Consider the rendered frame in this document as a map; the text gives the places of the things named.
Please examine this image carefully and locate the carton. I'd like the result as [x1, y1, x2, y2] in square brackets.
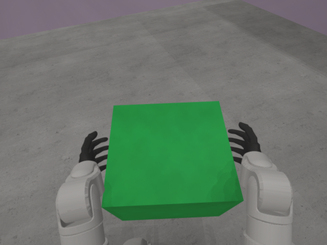
[102, 101, 244, 221]

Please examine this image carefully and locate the right robot forearm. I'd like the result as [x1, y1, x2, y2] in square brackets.
[239, 151, 295, 245]

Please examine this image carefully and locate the robot right hand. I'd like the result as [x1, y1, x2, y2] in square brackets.
[228, 122, 261, 164]

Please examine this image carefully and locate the left robot forearm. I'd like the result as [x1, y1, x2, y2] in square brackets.
[56, 161, 109, 245]

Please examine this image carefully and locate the robot left hand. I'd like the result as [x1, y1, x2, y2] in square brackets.
[79, 131, 109, 171]

